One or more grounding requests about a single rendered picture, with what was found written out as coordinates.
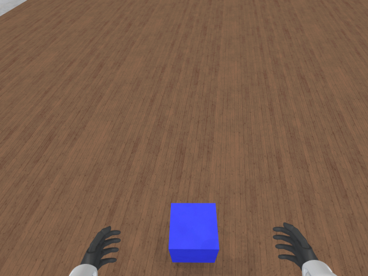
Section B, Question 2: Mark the left robot forearm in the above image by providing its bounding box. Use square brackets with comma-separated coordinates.
[69, 264, 98, 276]

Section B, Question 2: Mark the right robot hand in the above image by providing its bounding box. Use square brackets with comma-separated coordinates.
[273, 223, 318, 270]

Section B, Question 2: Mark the carton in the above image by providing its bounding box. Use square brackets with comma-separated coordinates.
[168, 203, 219, 263]

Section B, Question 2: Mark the right robot forearm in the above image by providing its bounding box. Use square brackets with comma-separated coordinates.
[302, 260, 337, 276]

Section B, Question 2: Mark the left robot hand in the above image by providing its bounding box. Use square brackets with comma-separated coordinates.
[80, 226, 121, 271]

